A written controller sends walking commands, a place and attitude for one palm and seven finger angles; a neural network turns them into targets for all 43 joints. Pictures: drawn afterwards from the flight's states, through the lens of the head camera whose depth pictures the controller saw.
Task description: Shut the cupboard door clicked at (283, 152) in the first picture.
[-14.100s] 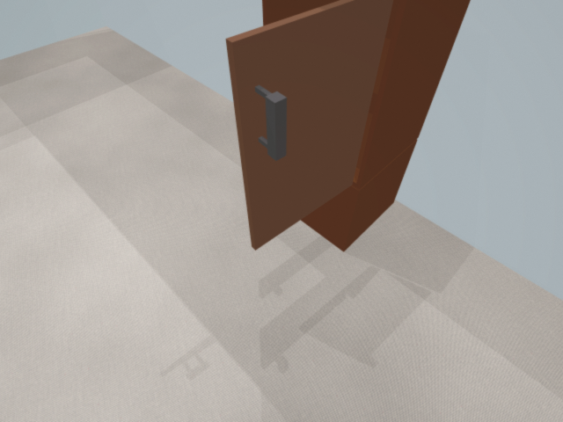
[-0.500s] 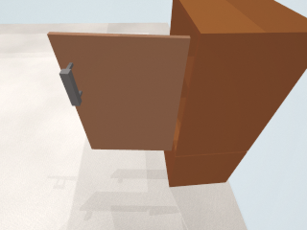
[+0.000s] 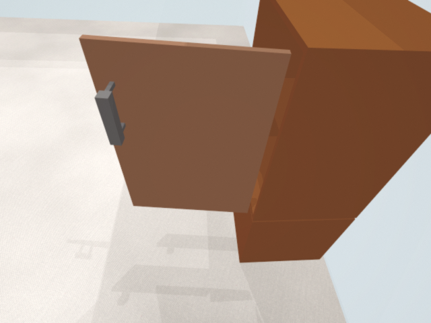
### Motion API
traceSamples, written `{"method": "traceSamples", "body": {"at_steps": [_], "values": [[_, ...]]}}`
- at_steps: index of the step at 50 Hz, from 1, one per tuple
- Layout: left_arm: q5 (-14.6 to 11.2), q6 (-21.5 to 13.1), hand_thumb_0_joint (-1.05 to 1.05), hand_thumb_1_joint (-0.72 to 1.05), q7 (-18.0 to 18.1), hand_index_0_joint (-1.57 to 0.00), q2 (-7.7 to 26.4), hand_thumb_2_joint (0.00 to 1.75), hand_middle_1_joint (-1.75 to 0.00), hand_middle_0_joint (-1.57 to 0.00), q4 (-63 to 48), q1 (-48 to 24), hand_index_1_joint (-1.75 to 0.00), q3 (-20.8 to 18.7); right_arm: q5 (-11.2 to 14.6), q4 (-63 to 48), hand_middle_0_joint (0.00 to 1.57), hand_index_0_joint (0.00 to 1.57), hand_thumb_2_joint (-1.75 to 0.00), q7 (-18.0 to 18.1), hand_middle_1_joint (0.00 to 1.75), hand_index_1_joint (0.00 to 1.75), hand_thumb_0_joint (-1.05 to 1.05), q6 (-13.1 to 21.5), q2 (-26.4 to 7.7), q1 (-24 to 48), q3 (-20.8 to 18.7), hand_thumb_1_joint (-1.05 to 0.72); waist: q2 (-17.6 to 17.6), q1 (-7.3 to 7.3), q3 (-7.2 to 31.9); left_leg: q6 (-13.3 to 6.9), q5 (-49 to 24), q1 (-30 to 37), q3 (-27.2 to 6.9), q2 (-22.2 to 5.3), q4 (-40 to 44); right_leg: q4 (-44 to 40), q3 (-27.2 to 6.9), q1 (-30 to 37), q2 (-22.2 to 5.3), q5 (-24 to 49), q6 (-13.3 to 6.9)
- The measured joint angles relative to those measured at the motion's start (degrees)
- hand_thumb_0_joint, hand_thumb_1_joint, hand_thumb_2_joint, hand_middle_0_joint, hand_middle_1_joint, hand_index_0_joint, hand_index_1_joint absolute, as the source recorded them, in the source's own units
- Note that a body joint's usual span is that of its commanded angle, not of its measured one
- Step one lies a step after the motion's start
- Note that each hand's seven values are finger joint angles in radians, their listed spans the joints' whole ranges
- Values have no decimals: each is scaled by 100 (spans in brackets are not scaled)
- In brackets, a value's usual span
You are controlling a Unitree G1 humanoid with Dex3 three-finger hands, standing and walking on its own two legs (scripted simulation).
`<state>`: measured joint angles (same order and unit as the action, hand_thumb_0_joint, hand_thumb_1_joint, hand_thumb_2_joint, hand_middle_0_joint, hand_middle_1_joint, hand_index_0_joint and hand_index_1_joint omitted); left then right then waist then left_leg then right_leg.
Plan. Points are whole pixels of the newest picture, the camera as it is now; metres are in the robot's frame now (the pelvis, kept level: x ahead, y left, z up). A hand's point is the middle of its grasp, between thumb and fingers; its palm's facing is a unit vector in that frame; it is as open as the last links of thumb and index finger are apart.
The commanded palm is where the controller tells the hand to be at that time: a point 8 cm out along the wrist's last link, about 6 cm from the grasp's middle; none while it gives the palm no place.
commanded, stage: shuffle to correct the standing spot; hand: left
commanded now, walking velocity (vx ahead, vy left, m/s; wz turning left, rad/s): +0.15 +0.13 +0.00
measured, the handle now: (114, 113) +0.51 +0.28 +0.10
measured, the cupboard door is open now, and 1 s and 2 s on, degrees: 84 84 84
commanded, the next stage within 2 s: come to a stop and stand still in 0.12 s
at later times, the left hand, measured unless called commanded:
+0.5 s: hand out of the picture +0.14 +0.20 -0.18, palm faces +0.01 -0.98 -0.20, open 7.3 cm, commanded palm none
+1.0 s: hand out of the picture +0.03 +0.21 -0.16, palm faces -0.01 -0.97 -0.24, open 7.4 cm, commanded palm none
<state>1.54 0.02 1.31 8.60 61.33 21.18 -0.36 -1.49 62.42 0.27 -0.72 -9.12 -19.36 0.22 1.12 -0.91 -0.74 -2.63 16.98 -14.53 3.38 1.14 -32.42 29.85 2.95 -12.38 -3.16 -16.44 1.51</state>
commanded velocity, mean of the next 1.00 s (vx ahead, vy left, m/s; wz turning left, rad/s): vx -0.01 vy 0.02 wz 0.00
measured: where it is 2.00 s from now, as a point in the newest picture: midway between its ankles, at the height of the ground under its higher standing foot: outside the picture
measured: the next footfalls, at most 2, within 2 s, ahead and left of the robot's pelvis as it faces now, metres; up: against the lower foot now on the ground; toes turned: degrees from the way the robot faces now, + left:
right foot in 0.34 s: +0.07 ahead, -0.09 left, +0.00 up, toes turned -3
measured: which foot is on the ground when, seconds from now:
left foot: down 0.00-1.00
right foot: down 0.00-0.06, up 0.08-0.32, down 0.34-1.00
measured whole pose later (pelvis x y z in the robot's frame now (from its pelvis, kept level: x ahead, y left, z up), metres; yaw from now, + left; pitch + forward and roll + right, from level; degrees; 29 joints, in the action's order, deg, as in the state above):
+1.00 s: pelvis +0.02 +0.03 +0.00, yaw -1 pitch -3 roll +0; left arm 1.0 0.0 1.8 9.2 60.6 17.6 1.9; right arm -1.1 57.0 1.0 0.2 -11.7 -13.5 0.2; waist -2.8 -0.2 -2.0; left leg -3.9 15.6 -9.8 7.4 1.6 -28.2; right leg 30.1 1.9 -11.6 -1.2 -15.4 -0.2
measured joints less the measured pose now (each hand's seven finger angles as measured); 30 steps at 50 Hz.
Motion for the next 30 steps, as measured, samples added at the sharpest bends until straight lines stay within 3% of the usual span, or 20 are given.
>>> {"method": "traceSamples", "body": {"at_steps": [2,4,9,13,17,20,23,27,30], "values": [[4,27,0,90,1,-20,22,90,-29,-20,-11,39,-30,-45,0,-27,20,20,-90,0,30,30,1,28,13,-37,-13,-91,76,-9,-5,-89,96,46,44,61,-53,124,-41,3,-61,-129,6],[18,84,0,90,-5,-20,47,90,-29,-20,-5,48,-30,-72,-8,-78,20,20,-90,12,30,30,1,101,24,-80,-15,-91,138,-3,-6,-188,178,112,116,131,-36,434,-100,-93,-113,-442,-145],[25,93,1,91,-26,-20,51,90,-29,-20,-34,-195,-30,-71,-31,-161,20,20,-90,97,30,30,0,265,64,-166,41,-91,37,101,-133,-321,90,481,239,175,435,1992,95,-772,-14,-1133,-333],[23,47,1,92,-10,-20,36,90,-29,-20,-218,-565,-30,-93,-28,-87,20,20,-90,107,30,30,0,268,110,-252,92,-91,-87,141,-230,-328,36,732,226,223,727,1486,339,-832,49,-817,-334],[-7,-112,1,93,30,-20,116,90,-29,-20,-413,-808,-30,-101,43,31,20,20,-90,137,30,30,0,232,187,-309,110,-91,-43,106,-283,-283,327,752,254,378,406,225,274,-398,55,478,-347],[-41,-168,1,93,74,-20,64,90,-29,-20,-406,-953,-30,-42,99,88,20,20,-90,163,30,30,1,117,176,-148,36,-91,-209,200,-292,0,611,571,163,262,-57,435,386,-400,84,77,-328],[-32,-130,1,92,121,-20,76,90,-29,-20,-443,-1071,-30,-29,117,48,20,20,-90,175,30,30,1,33,247,88,-34,-91,-135,235,-315,196,723,344,164,60,-210,460,475,-401,38,-20,-299],[-78,74,0,92,142,-20,76,90,-29,-20,-430,-1094,-30,-72,42,-12,20,20,-90,202,30,30,1,66,271,342,-74,-92,101,109,-307,-149,292,559,431,146,201,499,266,-409,-43,-45,-202],[-67,201,0,93,148,-20,102,90,-29,-20,-423,-1087,-30,-91,20,-70,20,20,-90,240,30,30,2,122,204,427,-82,-94,136,89,-309,-261,170,650,459,211,471,962,-32,-470,24,-499,-200]]}}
